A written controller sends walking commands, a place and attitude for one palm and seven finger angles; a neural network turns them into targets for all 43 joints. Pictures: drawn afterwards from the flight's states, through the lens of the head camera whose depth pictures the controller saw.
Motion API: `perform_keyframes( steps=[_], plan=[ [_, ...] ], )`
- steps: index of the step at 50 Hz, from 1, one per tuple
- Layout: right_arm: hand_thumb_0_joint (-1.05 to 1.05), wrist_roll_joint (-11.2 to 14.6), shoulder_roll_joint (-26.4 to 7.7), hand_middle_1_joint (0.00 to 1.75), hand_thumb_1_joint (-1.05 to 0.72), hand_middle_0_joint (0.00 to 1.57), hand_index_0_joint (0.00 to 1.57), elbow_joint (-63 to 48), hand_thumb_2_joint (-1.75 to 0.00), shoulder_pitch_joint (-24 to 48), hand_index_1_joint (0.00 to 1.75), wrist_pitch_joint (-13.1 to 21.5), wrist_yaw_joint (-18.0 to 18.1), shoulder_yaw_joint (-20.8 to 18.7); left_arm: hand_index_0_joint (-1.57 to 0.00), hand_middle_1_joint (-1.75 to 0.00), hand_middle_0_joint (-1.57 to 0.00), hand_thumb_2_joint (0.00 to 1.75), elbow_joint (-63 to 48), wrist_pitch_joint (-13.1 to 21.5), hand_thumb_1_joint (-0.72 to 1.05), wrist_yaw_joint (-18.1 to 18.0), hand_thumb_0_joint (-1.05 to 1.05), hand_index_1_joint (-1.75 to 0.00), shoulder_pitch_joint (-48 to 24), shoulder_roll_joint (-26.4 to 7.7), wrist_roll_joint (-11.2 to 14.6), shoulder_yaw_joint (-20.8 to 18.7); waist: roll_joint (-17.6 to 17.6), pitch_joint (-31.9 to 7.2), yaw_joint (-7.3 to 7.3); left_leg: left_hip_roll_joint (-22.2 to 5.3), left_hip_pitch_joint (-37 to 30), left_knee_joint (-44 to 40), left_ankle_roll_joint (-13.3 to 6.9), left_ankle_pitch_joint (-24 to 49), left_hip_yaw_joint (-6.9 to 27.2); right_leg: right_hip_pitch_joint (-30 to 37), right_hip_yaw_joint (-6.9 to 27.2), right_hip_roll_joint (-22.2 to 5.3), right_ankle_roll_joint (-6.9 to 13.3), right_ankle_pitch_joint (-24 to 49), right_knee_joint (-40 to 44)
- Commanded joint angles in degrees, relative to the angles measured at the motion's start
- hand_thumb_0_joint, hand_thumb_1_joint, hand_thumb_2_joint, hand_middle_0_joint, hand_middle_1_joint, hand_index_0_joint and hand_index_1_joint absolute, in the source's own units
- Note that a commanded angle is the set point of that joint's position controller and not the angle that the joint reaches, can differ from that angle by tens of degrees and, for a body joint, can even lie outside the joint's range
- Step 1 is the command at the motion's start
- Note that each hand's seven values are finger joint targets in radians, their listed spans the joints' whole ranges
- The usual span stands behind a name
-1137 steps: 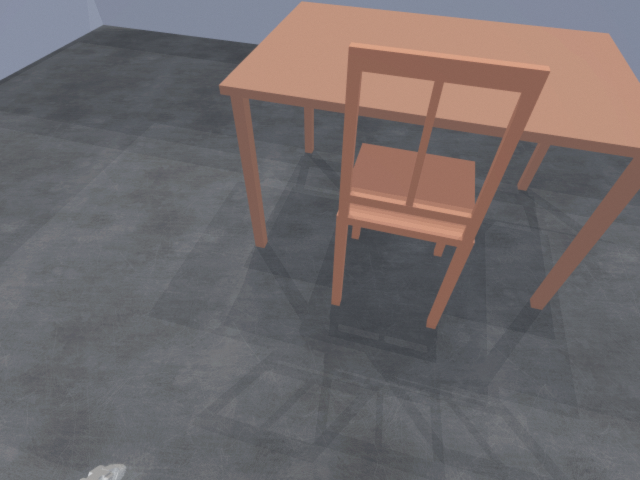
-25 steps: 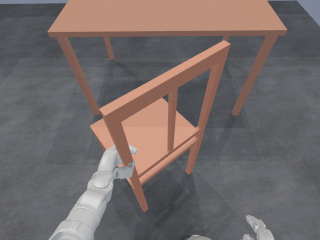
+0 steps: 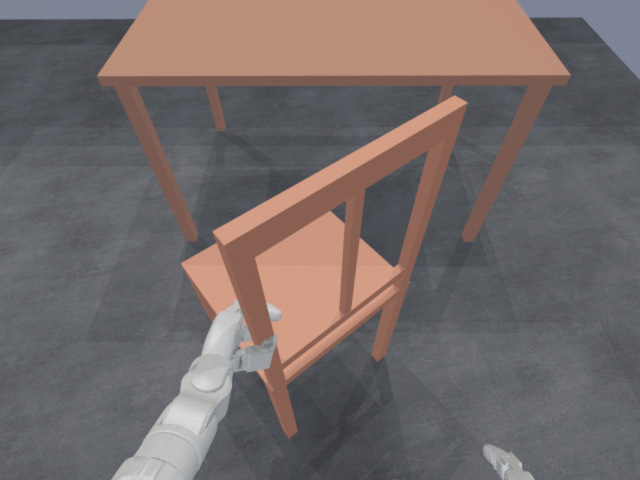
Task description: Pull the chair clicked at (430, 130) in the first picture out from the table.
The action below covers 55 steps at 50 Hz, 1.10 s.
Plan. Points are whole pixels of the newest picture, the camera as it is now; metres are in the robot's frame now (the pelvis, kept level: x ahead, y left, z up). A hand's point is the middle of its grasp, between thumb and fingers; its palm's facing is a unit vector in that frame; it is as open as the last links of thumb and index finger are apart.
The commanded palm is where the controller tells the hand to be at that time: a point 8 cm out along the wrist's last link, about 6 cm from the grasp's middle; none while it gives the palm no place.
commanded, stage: open the thumb and straighten the fingers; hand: left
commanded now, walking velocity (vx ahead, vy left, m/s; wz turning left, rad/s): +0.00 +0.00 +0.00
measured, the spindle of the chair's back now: (349, 261) +0.44 -0.04 -0.05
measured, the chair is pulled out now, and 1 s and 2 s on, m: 0.45 0.45 0.45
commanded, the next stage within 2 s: draw the fingers out of the gap in 0.78 s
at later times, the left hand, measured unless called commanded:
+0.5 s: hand (254, 351) +0.30 +0.10 -0.07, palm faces -0.15 -0.97 -0.18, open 13.5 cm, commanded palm +0.29 +0.15 -0.04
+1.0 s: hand (253, 361) +0.29 +0.10 -0.08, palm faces -0.13 -0.98 -0.16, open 17.4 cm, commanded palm +0.25 +0.15 -0.05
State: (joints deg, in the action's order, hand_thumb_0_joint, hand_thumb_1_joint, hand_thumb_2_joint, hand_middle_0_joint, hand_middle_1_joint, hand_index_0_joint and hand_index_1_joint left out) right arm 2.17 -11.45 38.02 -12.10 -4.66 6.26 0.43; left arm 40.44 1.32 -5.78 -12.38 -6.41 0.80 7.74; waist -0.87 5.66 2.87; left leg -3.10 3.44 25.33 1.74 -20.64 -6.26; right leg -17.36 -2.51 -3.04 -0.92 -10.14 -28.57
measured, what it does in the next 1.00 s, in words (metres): stands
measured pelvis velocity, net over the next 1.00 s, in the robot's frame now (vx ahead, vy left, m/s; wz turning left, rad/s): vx -0.01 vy -0.01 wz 0.07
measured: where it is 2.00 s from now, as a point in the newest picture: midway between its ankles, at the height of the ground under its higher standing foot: outside the picture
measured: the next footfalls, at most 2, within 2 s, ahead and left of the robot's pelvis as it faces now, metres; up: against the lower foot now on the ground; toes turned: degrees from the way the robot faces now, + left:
none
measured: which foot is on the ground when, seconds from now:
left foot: down 0.00-1.00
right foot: down 0.00-1.00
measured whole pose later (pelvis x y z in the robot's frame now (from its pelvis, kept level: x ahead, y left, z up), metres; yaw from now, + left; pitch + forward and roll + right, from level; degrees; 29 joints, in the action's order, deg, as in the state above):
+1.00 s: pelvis -0.01 -0.01 -0.03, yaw +4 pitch +12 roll +1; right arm 1.9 -15.9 31.8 -14.7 2.6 -0.6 -0.5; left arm 23.3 -7.2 0.5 -5.9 -8.0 0.2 5.4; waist -1.7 -4.7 3.5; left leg -2.0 28.6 44.5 1.6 -27.7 -2.4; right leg -40.2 -4.6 -6.1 -0.6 -16.9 -45.4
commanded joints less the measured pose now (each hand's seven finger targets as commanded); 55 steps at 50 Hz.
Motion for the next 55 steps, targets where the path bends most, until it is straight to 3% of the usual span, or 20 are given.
perform_keyframes(
  steps=[1,2,3,4,5,6,8,10,13,14,17,26,28,32,39,42,45,48,51,55],
  plan=[
    [0.0,-0.1,-7.2,0.3,-0.9,0.2,0.2,-7.3,-0.9,2.3,0.3,2.1,0.7,-2.3,-0.5,-1.45,-0.5,0.9,-14.9,5.2,0.9,-0.3,0.0,-1.45,-15.3,-5.5,1.7,-3.8,0.9,-19.6,-1.78,-5.6,1.1,-2.7,-1.2,21.4,4.5,14.7,5.3,-5.4,3.6,24.7,0.1],
    [0.0,-0.3,-7.1,0.3,-0.9,0.2,0.2,-7.3,-0.9,2.1,0.3,2.0,0.7,-2.4,-0.5,-1.45,-0.5,0.9,-12.0,5.0,0.9,-0.2,0.0,-1.45,-10.9,-3.6,1.6,-2.7,0.6,-19.2,-1.74,-5.6,1.5,-2.9,-1.2,20.8,4.6,14.4,4.9,-5.3,3.5,23.7,0.3],
    [0.0,1.4,-10.6,0.3,-0.9,0.2,0.2,-5.5,-0.9,-0.8,0.3,2.8,-2.3,-2.8,-0.5,-1.45,-0.5,0.84,-2.9,1.1,0.78,0.4,0.0,-1.45,-4.0,-1.7,-0.1,1.8,4.1,-16.2,2.58,-0.2,10.8,-1.0,-1.4,19.5,3.2,9.6,-0.9,-1.1,2.6,17.8,-0.2],
    [0.0,1.4,-10.7,0.3,-0.9,0.2,0.2,-5.2,-0.9,0.0,0.3,2.8,-3.7,-2.6,-0.5,-1.45,-0.5,0.78,-3.9,0.0,0.66,0.6,0.0,-1.45,-7.1,-0.3,1.6,0.4,12.0,-14.9,1.57,-0.5,15.3,0.6,-2.2,15.8,3.2,7.9,-0.6,-1.4,2.6,16.1,-1.4],
    [0.0,1.1,-11.4,0.3,-0.9,0.2,0.2,-5.8,-0.9,0.6,0.3,3.0,-4.2,-3.3,-0.5,-1.45,-0.5,0.73,-10.5,0.5,0.54,0.9,0.0,-1.45,-12.3,-4.0,1.2,-2.4,12.4,-17.6,1.48,-0.1,17.1,1.3,-2.6,13.9,3.4,7.9,0.2,-1.3,2.6,15.5,-2.2],
    [0.0,0.8,-11.3,0.3,-0.9,0.2,0.2,-6.1,-0.9,0.4,0.3,3.8,-4.8,-3.8,-0.5,-1.45,-0.5,0.67,-14.1,0.8,0.42,0.8,0.0,-1.45,-14.8,-7.3,1.0,-4.8,10.5,-18.9,1.61,0.7,17.8,2.1,-2.9,12.7,3.9,7.5,0.7,-1.2,2.3,14.6,-2.6],
    [0.0,0.7,-10.7,0.3,-0.9,0.2,0.2,-6.8,-0.9,0.5,0.3,5.2,-5.9,-3.6,-0.5,-1.45,-0.5,0.55,-15.6,0.2,0.17,1.7,0.0,-1.45,-12.6,-5.4,0.7,-3.1,3.1,-19.1,0.96,1.5,18.6,2.9,-2.6,12.0,3.2,6.2,0.7,-1.3,2.5,13.1,-3.1],
    [0.0,0.3,-10.5,0.3,-0.9,0.2,0.2,-7.0,-0.9,-0.3,0.3,6.2,-6.6,-3.6,-0.5,-1.45,-0.5,0.43,-18.1,-0.1,-0.07,2.8,0.0,-1.45,-13.5,-3.5,0.2,-0.9,-0.7,-20.9,1.3,1.9,18.8,4.2,-2.5,13.2,3.4,4.7,0.2,-1.1,2.5,12.8,-4.1],
    [0.0,0.2,-11.1,0.3,-0.9,0.2,0.2,-7.4,-0.9,-1.5,0.3,6.8,-7.2,-4.1,-0.47,-1.38,-0.47,0.26,-19.2,-1.1,-0.43,3.8,0.0,-1.38,-12.6,-4.5,-0.6,-1.2,0.0,-24.0,1.54,1.8,19.5,5.9,-2.3,14.9,4.1,3.2,-0.5,-0.6,2.6,12.6,-6.1],
    [0.0,0.1,-11.5,0.3,-0.9,0.2,0.2,-7.4,-0.9,-1.9,0.3,6.8,-7.2,-4.2,-0.45,-1.3,-0.45,0.2,-18.2,-1.5,-0.55,3.8,0.0,-1.3,-12.2,-7.2,-0.4,-4.3,1.4,-24.9,1.3,2.0,20.9,6.4,-2.3,14.1,4.2,3.3,-0.5,-0.4,2.4,12.5,-6.8],
    [0.0,0.2,-11.6,0.3,-0.9,0.2,0.2,-8.8,-0.9,-1.3,0.3,7.0,-7.3,-4.1,-0.38,-1.09,-0.38,0.2,-18.9,-2.9,-0.55,4.5,0.0,-1.09,-13.1,-3.7,0.4,-1.9,2.6,-24.5,1.7,2.3,23.5,7.0,-2.3,10.6,4.4,1.1,-0.8,-0.2,2.0,8.7,-7.6],
    [0.0,0.0,-12.0,0.3,-0.9,0.2,0.2,-10.3,-0.9,-2.4,0.3,8.5,-6.5,-4.1,-0.15,-0.43,-0.15,0.2,-24.1,-3.2,-0.55,4.4,0.0,-0.43,-14.5,-6.3,0.6,-4.1,4.7,-26.9,1.66,2.6,25.1,9.3,-2.2,10.9,5.1,0.8,-0.9,0.0,1.7,8.7,-10.2],
    [0.0,-0.1,-12.3,0.3,-0.9,0.2,0.2,-10.4,-0.9,-2.3,0.3,8.7,-6.3,-4.0,-0.1,-0.29,-0.1,0.2,-19.8,-3.9,-0.55,4.6,0.0,-0.29,-9.4,-7.2,0.2,-5.9,6.4,-24.7,0.8,2.7,27.5,9.9,-2.2,10.3,5.1,-0.1,-1.2,0.1,1.8,8.1,-10.9],
    [0.0,-0.1,-11.6,0.3,-0.9,0.2,0.2,-11.4,-0.9,-2.1,0.3,8.9,-6.4,-3.7,0.0,0.0,0.0,0.2,-24.0,-3.9,-0.55,5.2,0.0,0.0,-11.4,-5.6,-0.3,-3.6,2.0,-25.8,1.05,2.9,26.7,10.9,-2.1,10.5,4.7,-1.5,-0.9,-0.2,1.7,7.8,-11.7],
    [0.0,-0.1,-11.6,0.3,-0.9,0.2,0.2,-11.6,-0.9,-2.6,0.3,10.1,-5.7,-3.4,0.0,0.0,0.0,0.2,-26.5,-4.4,-0.55,5.5,0.0,0.0,-13.8,-4.6,0.2,-1.8,3.8,-26.4,2.35,3.0,26.2,12.0,-2.2,11.7,5.9,-2.3,-1.5,0.1,1.5,8.5,-12.5],
    [0.0,-0.1,-11.7,0.3,-0.9,0.2,0.2,-11.8,-0.9,-2.9,0.3,10.3,-5.6,-3.5,0.0,0.0,0.0,0.2,-26.7,-4.9,-0.55,5.4,0.0,0.0,-11.4,-6.0,0.3,-3.5,4.2,-28.3,1.74,3.2,26.5,12.4,-2.2,12.9,5.7,-0.3,-1.2,-0.1,1.6,11.2,-13.0],
    [0.0,-0.2,-11.9,0.3,-0.9,0.2,0.2,-12.5,-0.9,-2.7,0.3,9.7,-6.1,-3.5,0.0,0.0,0.0,0.2,-22.2,-6.0,-0.55,5.8,0.0,0.0,-1.7,-6.8,-0.2,-5.8,6.6,-26.7,0.17,3.4,30.0,13.2,-1.9,12.5,5.0,0.3,-1.4,-0.3,1.7,12.3,-14.0],
    [0.0,0.1,-11.6,0.3,-0.9,0.2,0.2,-14.8,-0.9,-1.4,0.3,9.6,-6.6,-3.6,0.0,0.0,0.0,0.2,-27.7,-6.2,-0.55,6.7,0.0,0.0,3.7,-5.7,-0.5,-3.8,3.3,-27.7,-0.93,3.6,30.0,13.3,-1.8,12.9,4.4,0.9,-1.1,-0.5,2.2,12.4,-14.3],
    [0.0,0.2,-11.2,0.3,-0.9,0.2,0.2,-16.5,-0.9,-0.6,0.3,10.1,-6.5,-3.7,0.0,0.0,0.0,0.2,-36.0,-5.6,-0.55,6.8,0.0,0.0,8.8,-6.6,-0.4,-3.0,2.0,-28.8,-0.91,3.3,28.7,14.2,-1.9,14.5,4.3,1.4,-0.9,-0.7,2.2,13.8,-14.6],
    [0.0,0.2,-11.0,0.3,-0.9,0.2,0.2,-16.9,-0.9,-0.1,0.3,11.2,-5.7,-3.5,0.0,0.0,0.0,0.2,-41.4,-5.2,-0.55,5.8,0.0,0.0,10.0,-6.3,-0.6,-1.2,3.1,-25.1,0.58,3.2,28.9,14.7,-2.1,12.0,5.1,-1.7,-1.2,-0.4,1.8,10.4,-14.4]
  ],
)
